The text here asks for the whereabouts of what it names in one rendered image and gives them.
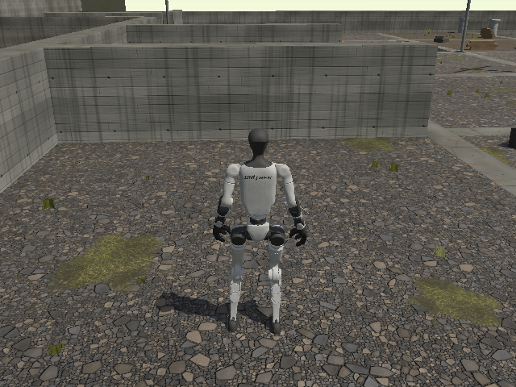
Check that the robot left shin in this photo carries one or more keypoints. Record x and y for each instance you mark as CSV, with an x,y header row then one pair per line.
x,y
234,294

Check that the right robot hand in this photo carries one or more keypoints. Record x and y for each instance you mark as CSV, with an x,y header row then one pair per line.
x,y
301,233

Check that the left robot upper arm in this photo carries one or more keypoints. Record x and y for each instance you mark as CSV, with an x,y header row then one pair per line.
x,y
229,184

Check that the robot right forearm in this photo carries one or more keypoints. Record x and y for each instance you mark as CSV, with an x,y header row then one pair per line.
x,y
297,216

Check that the right robot upper arm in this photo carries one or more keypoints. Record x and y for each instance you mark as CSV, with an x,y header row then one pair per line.
x,y
287,184

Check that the left robot hand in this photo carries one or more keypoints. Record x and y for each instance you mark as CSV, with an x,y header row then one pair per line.
x,y
222,230

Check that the right robot thigh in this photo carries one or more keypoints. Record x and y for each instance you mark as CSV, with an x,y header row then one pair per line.
x,y
275,244

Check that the robot left forearm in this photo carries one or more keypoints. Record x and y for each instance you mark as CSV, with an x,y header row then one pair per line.
x,y
221,214

